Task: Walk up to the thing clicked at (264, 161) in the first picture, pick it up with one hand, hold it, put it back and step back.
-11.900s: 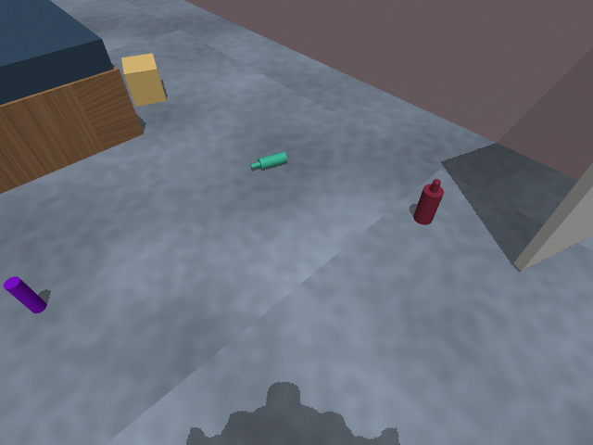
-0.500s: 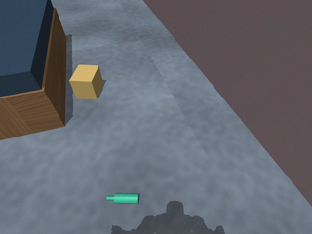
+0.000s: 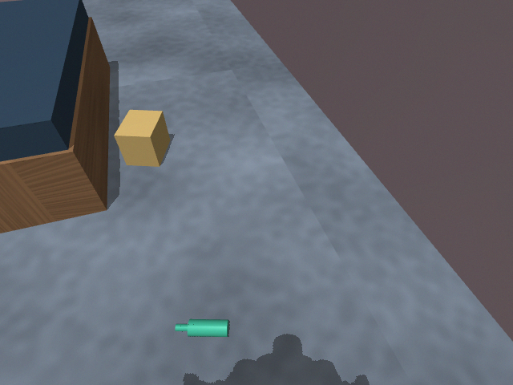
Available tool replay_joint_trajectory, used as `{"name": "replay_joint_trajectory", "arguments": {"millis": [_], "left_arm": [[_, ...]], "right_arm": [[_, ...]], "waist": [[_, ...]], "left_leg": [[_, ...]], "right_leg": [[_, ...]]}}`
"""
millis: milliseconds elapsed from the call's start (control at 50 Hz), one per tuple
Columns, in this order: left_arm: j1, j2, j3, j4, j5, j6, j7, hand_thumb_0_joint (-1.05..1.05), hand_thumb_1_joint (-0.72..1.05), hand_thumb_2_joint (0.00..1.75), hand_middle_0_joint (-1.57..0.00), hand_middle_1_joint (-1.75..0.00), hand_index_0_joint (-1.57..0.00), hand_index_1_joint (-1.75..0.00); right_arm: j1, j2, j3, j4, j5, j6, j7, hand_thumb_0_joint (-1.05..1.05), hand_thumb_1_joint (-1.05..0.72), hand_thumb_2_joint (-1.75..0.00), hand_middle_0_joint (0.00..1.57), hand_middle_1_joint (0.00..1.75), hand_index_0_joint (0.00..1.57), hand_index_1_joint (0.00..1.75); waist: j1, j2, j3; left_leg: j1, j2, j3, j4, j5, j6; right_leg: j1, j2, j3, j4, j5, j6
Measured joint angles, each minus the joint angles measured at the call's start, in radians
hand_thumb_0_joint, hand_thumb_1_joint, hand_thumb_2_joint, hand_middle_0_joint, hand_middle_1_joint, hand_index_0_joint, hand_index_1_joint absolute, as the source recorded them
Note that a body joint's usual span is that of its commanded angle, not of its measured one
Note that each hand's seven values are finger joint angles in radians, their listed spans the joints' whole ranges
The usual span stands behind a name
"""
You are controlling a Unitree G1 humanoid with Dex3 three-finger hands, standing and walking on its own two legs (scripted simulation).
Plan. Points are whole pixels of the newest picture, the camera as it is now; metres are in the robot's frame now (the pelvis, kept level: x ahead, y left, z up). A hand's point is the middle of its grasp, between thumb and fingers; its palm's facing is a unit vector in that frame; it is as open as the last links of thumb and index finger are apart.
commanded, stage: stand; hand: left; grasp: from above
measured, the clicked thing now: (201, 327) +0.45 +0.24 -0.75
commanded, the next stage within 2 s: rise first in 0.14 s
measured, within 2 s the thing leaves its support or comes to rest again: neither
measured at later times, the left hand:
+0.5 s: hand out of the picture +0.14 +0.25 -0.17, palm faces -0.01 -0.94 -0.34, open 9.4 cm
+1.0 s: hand out of the picture +0.11 +0.26 -0.23, palm faces -0.14 -0.89 -0.43, open 14.2 cm
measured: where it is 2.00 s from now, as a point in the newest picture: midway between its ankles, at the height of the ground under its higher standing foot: outside the picture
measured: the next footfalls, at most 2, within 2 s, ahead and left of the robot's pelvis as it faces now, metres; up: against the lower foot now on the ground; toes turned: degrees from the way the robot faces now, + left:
none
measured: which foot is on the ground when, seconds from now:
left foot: down 0.00-1.00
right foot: down 0.00-1.00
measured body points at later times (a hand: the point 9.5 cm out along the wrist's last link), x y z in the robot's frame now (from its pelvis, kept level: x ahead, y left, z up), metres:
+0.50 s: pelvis -0.02 +0.00 -0.02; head +0.04 +0.01 +0.42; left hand +0.14 +0.30 -0.15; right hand +0.08 -0.27 -0.14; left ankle -0.02 +0.12 -0.75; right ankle +0.00 -0.13 -0.75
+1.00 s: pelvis -0.02 +0.01 -0.09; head +0.07 +0.03 +0.36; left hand +0.12 +0.30 -0.20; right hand +0.15 -0.24 -0.18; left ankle -0.02 +0.12 -0.75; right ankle +0.00 -0.13 -0.75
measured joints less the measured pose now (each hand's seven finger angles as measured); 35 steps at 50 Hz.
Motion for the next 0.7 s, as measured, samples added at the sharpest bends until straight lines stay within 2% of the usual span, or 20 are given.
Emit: {"name": "replay_joint_trajectory", "arguments": {"millis": [260, 300, 340, 380, 420, 480, 620, 700], "left_arm": [[0.007, -0.001, -0.001, 0.003, 0.0, 0.001, -0.002, 0.01, 0.9, 0.9, -0.21, -0.3, -0.2, -0.3], [0.008, -0.01, 0.014, -0.048, -0.021, -0.004, 0.011, 0.01, 0.88, 0.9, -0.21, -0.32, -0.2, -0.32], [-0.043, -0.022, 0.044, -0.055, -0.021, -0.022, 0.013, 0.01, 0.83, 0.91, -0.21, -0.37, -0.2, -0.37], [-0.112, -0.021, 0.074, -0.033, 0.001, -0.019, 0.0, 0.01, 0.76, 0.91, -0.2, -0.44, -0.19, -0.44], [-0.164, -0.012, 0.109, -0.022, 0.04, -0.015, -0.016, 0.01, 0.66, 0.91, -0.19, -0.54, -0.18, -0.54], [-0.175, -0.004, 0.143, -0.076, 0.082, 0.003, -0.025, 0.01, 0.49, 0.93, -0.15, -0.69, -0.15, -0.68], [-0.101, -0.022, 0.135, -0.214, 0.131, 0.119, -0.016, 0.01, 0.0, 0.98, -0.09, -0.92, -0.09, -0.92], [-0.054, -0.031, 0.143, -0.281, 0.151, 0.149, -0.008, 0.0, -0.24, 0.99, -0.08, -0.99, -0.08, -0.99]], "right_arm": [[0.005, 0.0, -0.002, 0.006, -0.002, 0.0, 0.003, 0.0, -0.9, -0.9, 0.21, 0.3, 0.21, 0.3], [0.04, 0.003, 0.005, -0.079, 0.031, -0.005, -0.015, 0.0, -0.9, -0.9, 0.21, 0.3, 0.21, 0.3], [0.065, 0.016, 0.006, -0.158, 0.051, -0.024, -0.029, 0.0, -0.91, -0.9, 0.2, 0.3, 0.21, 0.3], [0.074, 0.038, 0.003, -0.215, 0.053, -0.032, -0.036, 0.0, -0.91, -0.9, 0.2, 0.3, 0.21, 0.3], [0.08, 0.064, -0.006, -0.259, 0.043, -0.038, -0.035, 0.0, -0.91, -0.9, 0.2, 0.3, 0.21, 0.3], [0.098, 0.095, -0.016, -0.315, 0.036, -0.041, -0.029, 0.0, -0.91, -0.9, 0.2, 0.3, 0.21, 0.3], [0.135, 0.11, -0.018, -0.412, 0.041, -0.042, -0.016, 0.01, -0.91, -0.9, 0.21, 0.3, 0.21, 0.3], [0.135, 0.106, -0.024, -0.45, 0.035, -0.065, -0.013, 0.01, -0.9, -0.9, 0.21, 0.3, 0.21, 0.3]], "waist": [[0.0, 0.001, 0.001], [-0.004, 0.002, -0.002], [-0.003, 0.002, 0.01], [-0.006, -0.004, 0.01], [-0.011, -0.012, -0.004], [-0.019, -0.02, -0.024], [-0.038, -0.001, -0.072], [-0.037, 0.002, -0.097]], "left_leg": [[-0.007, -0.001, 0.001, -0.001, 0.006, 0.0], [-0.059, -0.002, -0.007, 0.042, -0.008, 0.003], [-0.116, -0.001, -0.015, 0.095, -0.024, 0.003], [-0.187, 0.001, -0.019, 0.156, -0.042, 0.001], [-0.262, 0.005, -0.02, 0.22, -0.064, -0.001], [-0.334, 0.011, -0.015, 0.292, -0.096, -0.002], [-0.427, 0.013, -0.014, 0.397, -0.151, 0.004], [-0.523, 0.013, -0.017, 0.506, -0.202, 0.007]], "right_leg": [[-0.008, -0.001, 0.001, 0.0, 0.006, 0.0], [-0.053, -0.003, -0.006, 0.037, -0.008, -0.001], [-0.104, -0.004, -0.012, 0.082, -0.022, -0.003], [-0.173, -0.003, -0.015, 0.138, -0.039, -0.005], [-0.247, 0.0, -0.013, 0.2, -0.06, -0.007], [-0.321, 0.004, -0.006, 0.27, -0.088, -0.009], [-0.408, 0.004, -0.002, 0.361, -0.133, -0.004], [-0.503, 0.001, -0.002, 0.466, -0.182, 0.001]]}}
